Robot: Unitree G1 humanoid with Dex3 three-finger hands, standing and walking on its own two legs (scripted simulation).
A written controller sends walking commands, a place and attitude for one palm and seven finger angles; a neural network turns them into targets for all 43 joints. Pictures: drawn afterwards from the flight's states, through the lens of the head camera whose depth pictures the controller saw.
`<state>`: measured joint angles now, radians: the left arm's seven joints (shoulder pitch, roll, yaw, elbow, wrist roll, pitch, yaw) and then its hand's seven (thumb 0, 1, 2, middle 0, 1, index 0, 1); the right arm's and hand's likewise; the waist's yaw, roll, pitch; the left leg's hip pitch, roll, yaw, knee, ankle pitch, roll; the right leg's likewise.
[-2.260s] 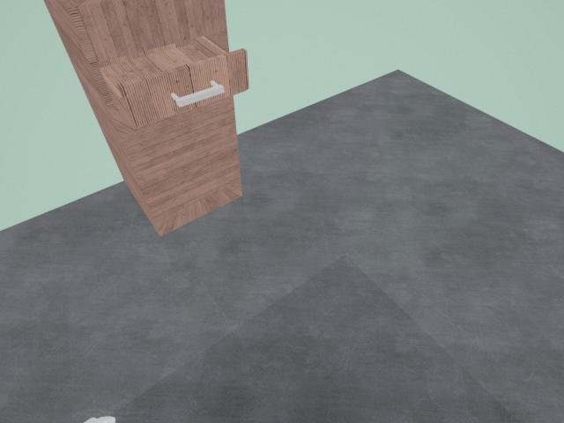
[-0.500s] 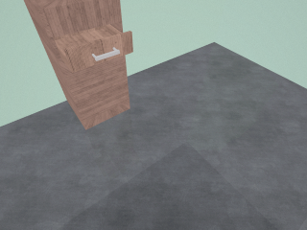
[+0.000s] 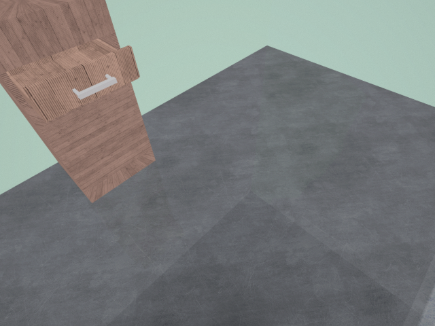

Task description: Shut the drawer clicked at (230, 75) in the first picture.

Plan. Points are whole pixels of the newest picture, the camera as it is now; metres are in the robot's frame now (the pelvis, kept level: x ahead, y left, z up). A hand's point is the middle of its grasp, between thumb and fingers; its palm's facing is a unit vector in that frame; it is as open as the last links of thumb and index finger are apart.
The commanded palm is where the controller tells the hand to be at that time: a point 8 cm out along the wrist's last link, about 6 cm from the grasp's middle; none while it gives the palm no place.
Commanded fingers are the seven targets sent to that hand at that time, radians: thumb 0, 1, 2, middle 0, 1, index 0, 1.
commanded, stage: walk to a spot facing it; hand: left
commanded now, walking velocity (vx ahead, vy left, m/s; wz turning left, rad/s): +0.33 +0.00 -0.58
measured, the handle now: (94, 85) +0.84 +0.52 -0.03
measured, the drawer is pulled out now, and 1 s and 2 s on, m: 0.16 0.16 0.16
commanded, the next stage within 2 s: none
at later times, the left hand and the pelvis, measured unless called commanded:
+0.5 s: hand (126, 309) +0.18 +0.23 -0.18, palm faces -0.11 -0.98 -0.17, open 7.4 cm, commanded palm none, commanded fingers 0.00 0.90 0.90 -0.20 -0.30 -0.20 -0.30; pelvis +0.21 +0.05 +0.00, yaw -14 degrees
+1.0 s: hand (204, 165) +0.59 +0.10 -0.15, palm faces -0.57 -0.82 -0.10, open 7.4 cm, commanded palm none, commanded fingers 0.00 0.90 0.90 -0.20 -0.30 -0.20 -0.30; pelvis +0.40 +0.03 +0.01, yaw -32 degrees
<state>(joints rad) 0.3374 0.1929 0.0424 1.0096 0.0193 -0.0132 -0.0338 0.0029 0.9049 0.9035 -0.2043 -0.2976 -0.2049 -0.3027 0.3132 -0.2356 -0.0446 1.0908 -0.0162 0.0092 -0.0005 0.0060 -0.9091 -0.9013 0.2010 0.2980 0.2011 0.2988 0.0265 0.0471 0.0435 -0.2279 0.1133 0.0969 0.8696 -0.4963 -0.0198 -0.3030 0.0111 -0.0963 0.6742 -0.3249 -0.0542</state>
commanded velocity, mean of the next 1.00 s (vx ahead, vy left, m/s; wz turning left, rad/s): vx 0.32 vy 0.00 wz -0.55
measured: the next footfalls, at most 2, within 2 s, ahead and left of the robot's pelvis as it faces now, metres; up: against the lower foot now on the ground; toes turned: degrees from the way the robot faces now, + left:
left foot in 0.48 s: +0.35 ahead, +0.12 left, +0.00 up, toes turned -8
right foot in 1.12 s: +0.50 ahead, -0.14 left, +0.00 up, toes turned -44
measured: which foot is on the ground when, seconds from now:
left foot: up 0.00-0.46, down 0.48-1.00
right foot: down 0.00-0.48, up 0.50-1.00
